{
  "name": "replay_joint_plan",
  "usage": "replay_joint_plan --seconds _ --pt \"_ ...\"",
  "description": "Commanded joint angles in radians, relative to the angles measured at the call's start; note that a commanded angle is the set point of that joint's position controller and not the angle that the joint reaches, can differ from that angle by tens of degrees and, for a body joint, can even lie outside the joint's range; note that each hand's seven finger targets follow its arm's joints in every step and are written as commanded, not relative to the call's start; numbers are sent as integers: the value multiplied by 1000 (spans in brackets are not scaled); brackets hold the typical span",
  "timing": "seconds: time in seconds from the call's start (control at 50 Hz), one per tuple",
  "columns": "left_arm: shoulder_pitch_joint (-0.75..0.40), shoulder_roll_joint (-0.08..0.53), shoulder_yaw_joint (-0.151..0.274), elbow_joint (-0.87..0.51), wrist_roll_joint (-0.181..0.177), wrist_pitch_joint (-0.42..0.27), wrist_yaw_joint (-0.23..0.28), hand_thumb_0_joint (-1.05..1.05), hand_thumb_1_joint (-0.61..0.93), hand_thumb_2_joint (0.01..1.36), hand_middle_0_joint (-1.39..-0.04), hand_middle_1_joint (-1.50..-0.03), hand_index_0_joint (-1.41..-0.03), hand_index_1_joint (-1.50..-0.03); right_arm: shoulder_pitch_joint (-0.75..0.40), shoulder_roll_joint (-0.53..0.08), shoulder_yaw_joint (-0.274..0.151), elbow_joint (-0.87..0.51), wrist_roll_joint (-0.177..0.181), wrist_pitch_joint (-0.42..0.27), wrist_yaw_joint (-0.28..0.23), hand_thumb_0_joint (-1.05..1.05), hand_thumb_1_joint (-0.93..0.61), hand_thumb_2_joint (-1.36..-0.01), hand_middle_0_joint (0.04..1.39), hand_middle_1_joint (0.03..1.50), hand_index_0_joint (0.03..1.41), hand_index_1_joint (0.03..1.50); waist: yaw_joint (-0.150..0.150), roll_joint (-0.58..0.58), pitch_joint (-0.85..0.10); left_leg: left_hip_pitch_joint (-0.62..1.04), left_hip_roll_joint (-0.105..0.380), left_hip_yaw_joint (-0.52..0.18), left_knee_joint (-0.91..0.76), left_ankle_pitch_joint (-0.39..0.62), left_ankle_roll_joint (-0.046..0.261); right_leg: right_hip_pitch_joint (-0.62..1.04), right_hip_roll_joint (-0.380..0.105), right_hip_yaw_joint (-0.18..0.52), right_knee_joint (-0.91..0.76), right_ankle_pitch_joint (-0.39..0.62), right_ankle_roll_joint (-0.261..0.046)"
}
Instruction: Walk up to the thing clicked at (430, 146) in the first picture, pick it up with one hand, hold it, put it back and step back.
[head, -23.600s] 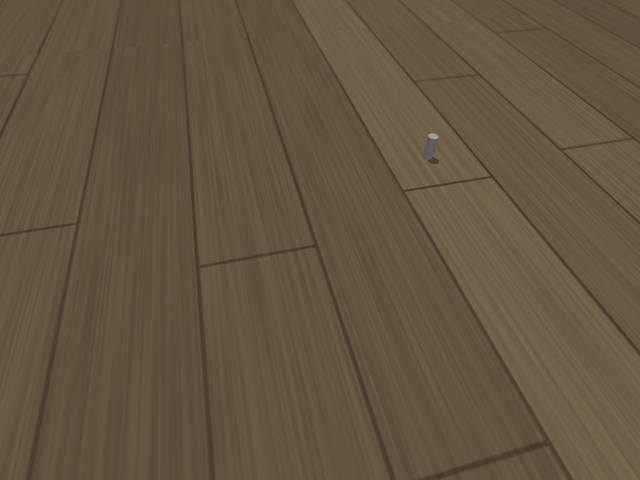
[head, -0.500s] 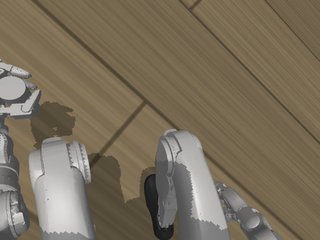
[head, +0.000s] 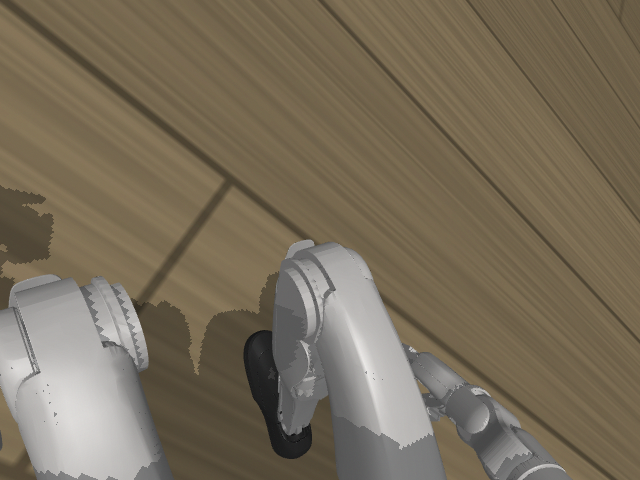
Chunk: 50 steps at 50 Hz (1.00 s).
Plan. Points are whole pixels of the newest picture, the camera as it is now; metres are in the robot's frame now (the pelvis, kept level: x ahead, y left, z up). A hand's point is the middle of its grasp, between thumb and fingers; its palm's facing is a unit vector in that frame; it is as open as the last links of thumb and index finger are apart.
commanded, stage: lower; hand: left
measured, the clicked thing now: out of the picture +0.42 +0.29 -0.19
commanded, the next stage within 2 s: loosen in 0.82 s
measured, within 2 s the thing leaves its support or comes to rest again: rests again in 0.70 s
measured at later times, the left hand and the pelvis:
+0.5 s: hand out of the picture +0.43 +0.29 -0.18, palm faces +0.31 -0.95 +0.00, open 7.0 cm; pelvis +0.00 +0.01 +0.00, yaw -2 degrees
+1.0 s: hand out of the picture +0.43 +0.29 -0.19, palm faces +0.32 -0.95 +0.00, open 7.0 cm; pelvis -0.01 +0.01 +0.00, yaw -3 degrees
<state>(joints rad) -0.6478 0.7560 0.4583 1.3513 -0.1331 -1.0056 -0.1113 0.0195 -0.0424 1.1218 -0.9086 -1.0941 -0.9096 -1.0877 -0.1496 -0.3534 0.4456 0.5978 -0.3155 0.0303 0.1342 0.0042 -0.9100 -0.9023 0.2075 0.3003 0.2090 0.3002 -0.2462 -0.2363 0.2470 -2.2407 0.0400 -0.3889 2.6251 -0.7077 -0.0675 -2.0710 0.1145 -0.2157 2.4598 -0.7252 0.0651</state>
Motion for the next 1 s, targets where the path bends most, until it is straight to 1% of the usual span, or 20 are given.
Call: replay_joint_plan --seconds 0.0,0.04,0.12,0.14,0.2,0.22,0.26,0.32,0.46,0.5,0.54,0.56,0.62,0.66,0.7,0.72,0.78,0.9,0.92,0.98 --pt "-256 203 26 -130 -5 -104 12 0 426 1199 -1196 -1283 -1195 -1289 40 -333 -86 -27 -13 8 -18 0 -908 -907 200 300 200 300 -79 489 -578 395 39 135 -250 116 48 270 27 -102 -232 248 -74" --pt "-251 221 40 -108 -4 -114 15 0 431 1207 -1206 -1292 -1206 -1297 34 -337 -77 -33 -18 7 -21 0 -907 -907 200 300 200 300 -84 476 -563 382 41 133 -247 89 50 270 29 -109 -235 227 -71" --pt "-248 214 26 -70 3 -126 15 0 393 1203 -1206 -1295 -1205 -1302 17 -351 -67 -37 -29 6 -23 0 -912 -908 200 300 200 300 -103 499 -551 416 47 117 -257 109 42 257 32 -124 -217 245 -72" --pt "-237 224 25 -59 5 -126 14 0 391 1192 -1212 -1290 -1210 -1298 12 -351 -64 -39 -28 6 -24 0 -913 -908 200 300 200 300 -95 498 -539 406 46 121 -255 102 44 255 33 -122 -222 242 -73" --pt "-229 212 10 -48 0 -131 9 0 375 1186 -1205 -1281 -1203 -1289 19 -352 -51 -41 -37 7 -25 0 -907 -906 200 300 200 300 -105 492 -554 409 43 116 -249 104 44 285 36 -129 -227 254 -67" --pt "-225 226 23 -46 -1 -131 11 0 383 1177 -1196 -1270 -1195 -1277 15 -355 -52 -43 -35 5 -26 0 -908 -906 200 300 200 300 -100 488 -553 410 43 116 -246 109 45 280 37 -130 -229 256 -67" --pt "-220 226 16 -46 0 -134 12 0 377 1170 -1188 -1266 -1189 -1271 19 -355 -43 -43 -40 6 -27 0 -905 -905 200 300 200 300 -105 508 -556 437 44 106 -250 149 40 293 40 -135 -221 287 -67" --pt "-222 229 18 -43 5 -139 23 0 374 1168 -1183 -1261 -1183 -1267 12 -365 -43 -40 -44 8 -26 0 -903 -904 200 300 200 300 -112 537 -543 469 49 94 -258 180 34 280 40 -146 -207 304 -69" --pt "-243 262 31 -30 22 -158 57 0 367 1190 -1215 -1283 -1211 -1294 -8 -364 -28 -51 -58 17 -24 0 -905 -905 200 300 200 300 -123 520 -499 431 53 88 -248 142 39 282 44 -151 -218 286 -66" --pt "-254 252 22 -35 26 -165 63 0 400 1201 -1224 -1285 -1218 -1296 -7 -363 -25 -51 -64 17 -25 0 -909 -906 200 300 200 300 -136 521 -512 448 54 84 -245 160 39 295 46 -152 -220 304 -63" --pt "-249 266 19 -27 31 -165 68 0 389 1199 -1232 -1289 -1223 -1302 -15 -363 -23 -51 -65 16 -24 0 -908 -906 200 300 200 300 -130 529 -502 438 55 87 -245 146 41 282 47 -151 -220 292 -67" --pt "-247 257 15 -21 37 -167 69 0 397 1200 -1261 -1299 -1250 -1314 -13 -368 -26 -49 -66 18 -24 0 -913 -907 200 299 200 299 -141 537 -491 449 57 80 -255 149 36 275 47 -161 -212 290 -66" --pt "-245 256 5 -10 46 -165 74 0 349 1220 -1263 -1319 -1253 -1336 -19 -374 -24 -51 -68 21 -21 0 -909 -906 200 299 200 299 -145 554 -478 468 61 68 -272 144 29 258 48 -174 -206 278 -68" --pt "-248 249 -1 -7 47 -168 76 0 377 1231 -1272 -1324 -1262 -1341 -21 -377 -23 -57 -69 24 -19 0 -906 -905 200 299 200 299 -152 548 -473 466 59 61 -278 137 27 262 48 -180 -207 275 -67" --pt "-250 252 0 -2 41 -171 81 0 372 1225 -1277 -1327 -1269 -1342 -29 -372 -17 -65 -68 23 -17 0 -905 -904 200 299 200 299 -149 530 -462 441 55 62 -271 109 33 257 50 -179 -215 256 -66" --pt "-241 257 13 2 36 -171 87 0 375 1227 -1271 -1317 -1261 -1334 -21 -373 -19 -59 -70 22 -18 0 -902 -904 200 299 200 299 -140 516 -480 447 57 68 -259 132 36 278 52 -171 -219 280 -64" --pt "-255 250 4 -1 29 -176 92 0 381 1233 -1285 -1329 -1276 -1345 -30 -370 -13 -60 -72 19 -19 0 -903 -904 200 299 200 299 -148 501 -481 433 54 69 -248 124 42 285 56 -165 -231 281 -63" --pt "-248 255 -6 13 52 -181 99 0 375 1238 -1307 -1338 -1294 -1358 -34 -369 -12 -58 -77 20 -22 0 -906 -904 200 299 200 299 -153 527 -458 452 62 61 -267 134 34 270 60 -181 -223 281 -67" --pt "-252 254 -16 13 56 -182 99 0 325 1158 -1297 -1285 -1304 -1282 -39 -371 -13 -53 -77 19 -22 0 -915 -900 200 299 200 299 -152 537 -453 455 62 61 -267 134 32 261 59 -179 -220 280 -69" --pt "-257 253 -12 8 51 -191 102 0 232 918 -1159 -1081 -1166 -1070 -36 -373 -8 -59 -80 22 -20 0 -920 -898 200 299 200 299 -161 533 -476 472 62 49 -270 152 30 276 59 -187 -218 293 -67"
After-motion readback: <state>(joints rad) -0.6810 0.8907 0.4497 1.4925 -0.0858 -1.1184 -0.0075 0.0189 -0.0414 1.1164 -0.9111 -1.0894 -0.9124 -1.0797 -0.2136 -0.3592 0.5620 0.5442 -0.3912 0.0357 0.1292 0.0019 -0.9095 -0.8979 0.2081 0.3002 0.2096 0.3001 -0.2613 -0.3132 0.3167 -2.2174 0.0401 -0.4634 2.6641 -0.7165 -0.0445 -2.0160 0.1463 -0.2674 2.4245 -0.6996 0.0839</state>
